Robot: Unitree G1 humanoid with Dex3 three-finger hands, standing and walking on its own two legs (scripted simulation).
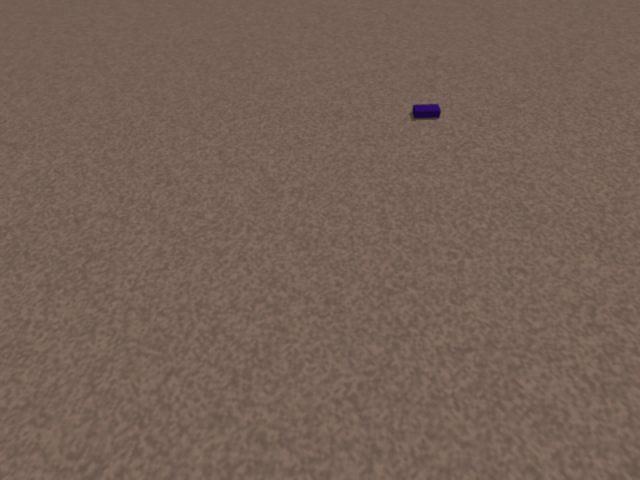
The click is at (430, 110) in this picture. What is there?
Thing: flat box
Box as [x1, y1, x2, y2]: [412, 104, 440, 117]
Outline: 440,110 437,104 413,105 412,111 414,117 438,117
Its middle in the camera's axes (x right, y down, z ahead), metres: +0.61 -0.75 +2.29
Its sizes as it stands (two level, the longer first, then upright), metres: 0.145 0.075 0.044
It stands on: the floor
